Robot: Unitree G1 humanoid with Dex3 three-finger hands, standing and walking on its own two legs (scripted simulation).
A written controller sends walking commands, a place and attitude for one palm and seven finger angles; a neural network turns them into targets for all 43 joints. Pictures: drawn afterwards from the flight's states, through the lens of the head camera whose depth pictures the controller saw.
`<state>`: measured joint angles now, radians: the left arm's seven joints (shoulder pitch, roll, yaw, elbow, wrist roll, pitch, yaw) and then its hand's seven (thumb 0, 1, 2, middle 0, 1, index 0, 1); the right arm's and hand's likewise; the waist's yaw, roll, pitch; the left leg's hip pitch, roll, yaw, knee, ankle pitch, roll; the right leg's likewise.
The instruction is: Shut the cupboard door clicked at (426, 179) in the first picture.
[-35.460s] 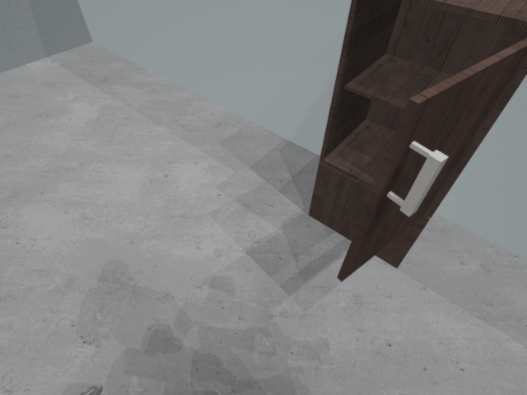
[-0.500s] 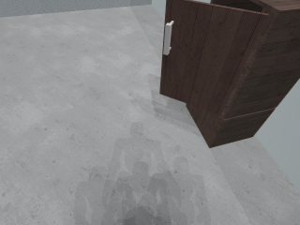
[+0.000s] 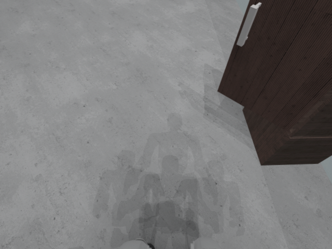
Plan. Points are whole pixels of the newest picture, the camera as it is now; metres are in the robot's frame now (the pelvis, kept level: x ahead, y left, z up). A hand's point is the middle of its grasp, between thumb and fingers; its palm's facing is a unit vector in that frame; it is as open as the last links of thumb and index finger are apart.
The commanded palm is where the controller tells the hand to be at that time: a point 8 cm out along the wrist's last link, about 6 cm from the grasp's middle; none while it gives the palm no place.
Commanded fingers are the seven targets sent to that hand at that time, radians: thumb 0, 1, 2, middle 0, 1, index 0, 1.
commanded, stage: walk to a spot facing it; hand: left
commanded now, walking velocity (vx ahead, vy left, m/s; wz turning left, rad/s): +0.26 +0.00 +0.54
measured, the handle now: (249, 24) +0.89 -0.31 +0.05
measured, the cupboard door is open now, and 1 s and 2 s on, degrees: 47 47 47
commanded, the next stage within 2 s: turn to face it in 0.46 s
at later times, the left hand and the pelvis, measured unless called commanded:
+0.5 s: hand out of the picture +0.08 +0.16 -0.14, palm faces +0.33 -0.91 -0.25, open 7.4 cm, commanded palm none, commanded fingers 0.00 0.90 0.90 -0.20 -0.30 -0.20 -0.30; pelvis +0.11 -0.04 +0.02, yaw +21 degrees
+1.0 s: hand (90, 242) +0.15 +0.21 -0.17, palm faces +0.35 -0.91 -0.23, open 7.4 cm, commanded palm none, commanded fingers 0.00 0.90 0.90 -0.20 -0.30 -0.20 -0.30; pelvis +0.19 +0.02 -0.01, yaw +16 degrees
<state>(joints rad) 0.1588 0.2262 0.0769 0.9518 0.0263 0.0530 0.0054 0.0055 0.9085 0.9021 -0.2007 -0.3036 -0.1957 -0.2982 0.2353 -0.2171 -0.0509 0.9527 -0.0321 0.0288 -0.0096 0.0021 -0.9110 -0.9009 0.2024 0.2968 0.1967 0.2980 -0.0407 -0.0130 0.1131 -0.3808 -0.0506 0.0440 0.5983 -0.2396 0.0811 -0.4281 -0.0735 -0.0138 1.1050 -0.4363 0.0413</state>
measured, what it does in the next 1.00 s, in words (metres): walks ahead, turning left: right foot, then left foot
